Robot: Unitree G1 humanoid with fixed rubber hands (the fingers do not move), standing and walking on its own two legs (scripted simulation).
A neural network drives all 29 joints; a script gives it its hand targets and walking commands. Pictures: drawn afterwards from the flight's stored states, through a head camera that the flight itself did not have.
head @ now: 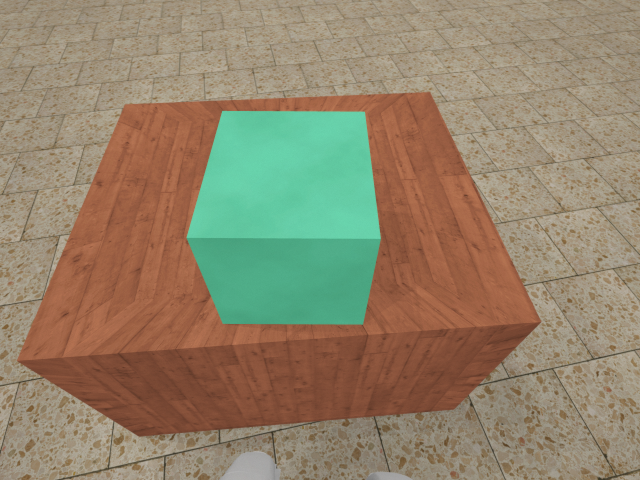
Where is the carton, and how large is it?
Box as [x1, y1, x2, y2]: [187, 111, 380, 324]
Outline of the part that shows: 222,111 187,234 188,242 222,322 362,324 380,240 364,112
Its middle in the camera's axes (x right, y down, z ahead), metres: -0.05 -0.03 +0.69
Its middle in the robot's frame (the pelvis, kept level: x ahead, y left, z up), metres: +0.53 +0.08 -0.05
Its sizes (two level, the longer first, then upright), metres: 0.290 0.254 0.249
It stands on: a pedestal, 0.57 m high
